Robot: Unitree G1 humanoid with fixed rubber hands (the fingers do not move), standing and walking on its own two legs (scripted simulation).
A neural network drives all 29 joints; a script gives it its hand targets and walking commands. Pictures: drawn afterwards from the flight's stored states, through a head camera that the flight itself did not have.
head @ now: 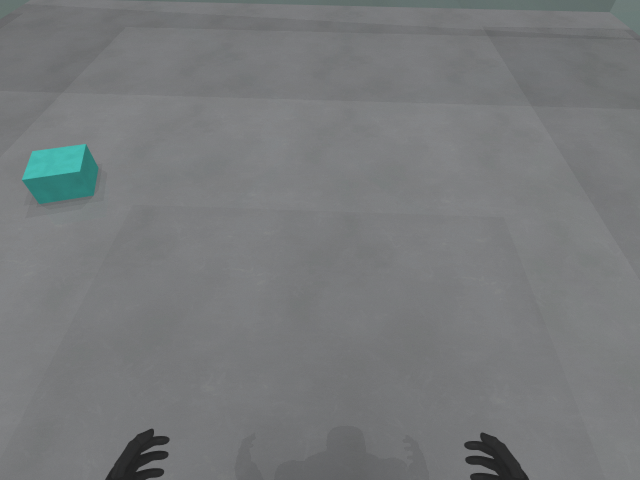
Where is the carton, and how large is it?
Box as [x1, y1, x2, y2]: [22, 144, 97, 203]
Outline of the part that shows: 85,144 32,151 22,180 39,203 93,195 97,166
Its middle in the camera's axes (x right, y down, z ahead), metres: -1.19 -0.30 +1.79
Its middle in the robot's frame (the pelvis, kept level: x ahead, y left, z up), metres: +1.51 +1.15 -0.68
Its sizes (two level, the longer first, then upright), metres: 0.230 0.211 0.141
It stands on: the floor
